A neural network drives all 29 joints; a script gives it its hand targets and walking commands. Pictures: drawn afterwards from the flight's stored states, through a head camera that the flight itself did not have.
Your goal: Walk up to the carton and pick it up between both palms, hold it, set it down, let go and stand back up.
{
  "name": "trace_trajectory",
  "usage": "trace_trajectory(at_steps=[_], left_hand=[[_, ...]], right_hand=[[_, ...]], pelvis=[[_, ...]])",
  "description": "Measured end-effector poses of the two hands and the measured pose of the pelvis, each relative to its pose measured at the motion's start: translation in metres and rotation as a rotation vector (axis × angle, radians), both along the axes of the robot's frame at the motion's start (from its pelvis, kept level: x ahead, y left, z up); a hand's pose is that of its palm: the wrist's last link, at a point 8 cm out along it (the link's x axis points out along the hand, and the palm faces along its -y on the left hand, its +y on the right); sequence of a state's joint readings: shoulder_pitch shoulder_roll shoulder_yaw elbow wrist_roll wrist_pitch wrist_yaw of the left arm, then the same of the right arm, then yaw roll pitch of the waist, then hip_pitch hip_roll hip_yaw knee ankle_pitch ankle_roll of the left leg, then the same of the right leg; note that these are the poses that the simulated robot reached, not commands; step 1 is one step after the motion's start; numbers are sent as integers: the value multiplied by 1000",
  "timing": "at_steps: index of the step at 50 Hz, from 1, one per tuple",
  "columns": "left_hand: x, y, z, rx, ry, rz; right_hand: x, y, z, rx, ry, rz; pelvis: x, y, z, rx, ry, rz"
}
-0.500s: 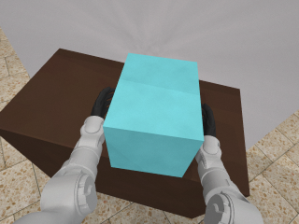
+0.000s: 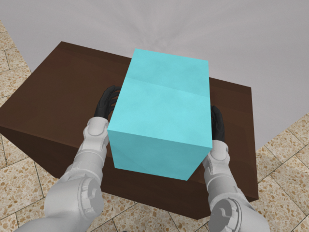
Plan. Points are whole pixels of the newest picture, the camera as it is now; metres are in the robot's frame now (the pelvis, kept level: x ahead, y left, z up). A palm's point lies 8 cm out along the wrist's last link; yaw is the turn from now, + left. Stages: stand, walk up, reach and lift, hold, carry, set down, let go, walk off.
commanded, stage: set down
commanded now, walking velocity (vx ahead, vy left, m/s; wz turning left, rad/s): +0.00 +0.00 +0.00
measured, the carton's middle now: (161, 114) +0.43 +0.01 +0.00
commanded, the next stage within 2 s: none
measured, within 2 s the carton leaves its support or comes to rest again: neither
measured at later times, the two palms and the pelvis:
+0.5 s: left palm (104, 116) +0.39 +0.17 +0.02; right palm (215, 136) +0.36 -0.14 +0.01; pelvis -0.01 +0.00 +0.00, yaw -1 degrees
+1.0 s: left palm (100, 113) +0.42 +0.19 -0.01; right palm (214, 132) +0.39 -0.15 -0.01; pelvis +0.00 +0.01 -0.03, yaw -2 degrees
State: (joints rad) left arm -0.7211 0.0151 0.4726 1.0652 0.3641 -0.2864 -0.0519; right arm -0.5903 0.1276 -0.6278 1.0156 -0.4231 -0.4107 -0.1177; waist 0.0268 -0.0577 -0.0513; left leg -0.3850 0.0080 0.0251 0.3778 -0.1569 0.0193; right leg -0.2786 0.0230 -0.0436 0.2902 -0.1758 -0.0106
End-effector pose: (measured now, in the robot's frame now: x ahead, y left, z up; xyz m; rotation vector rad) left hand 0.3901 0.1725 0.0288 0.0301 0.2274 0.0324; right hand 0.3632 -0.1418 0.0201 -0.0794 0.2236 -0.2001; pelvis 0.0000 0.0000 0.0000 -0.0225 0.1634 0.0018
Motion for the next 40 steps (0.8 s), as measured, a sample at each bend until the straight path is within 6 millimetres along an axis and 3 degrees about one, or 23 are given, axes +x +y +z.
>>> trace_trajectory(at_steps=[30, 40], left_hand=[[3, 0, -17, 29, 25, -1], [9, 2, -41, 8, 81, 16]], right_hand=[[1, -1, -6, 9, 6, 12], [10, -3, -24, 44, 92, 15]], pelvis=[[-6, 2, -2, 0, 37, -29], [-10, 4, -12, -14, 116, -39]])
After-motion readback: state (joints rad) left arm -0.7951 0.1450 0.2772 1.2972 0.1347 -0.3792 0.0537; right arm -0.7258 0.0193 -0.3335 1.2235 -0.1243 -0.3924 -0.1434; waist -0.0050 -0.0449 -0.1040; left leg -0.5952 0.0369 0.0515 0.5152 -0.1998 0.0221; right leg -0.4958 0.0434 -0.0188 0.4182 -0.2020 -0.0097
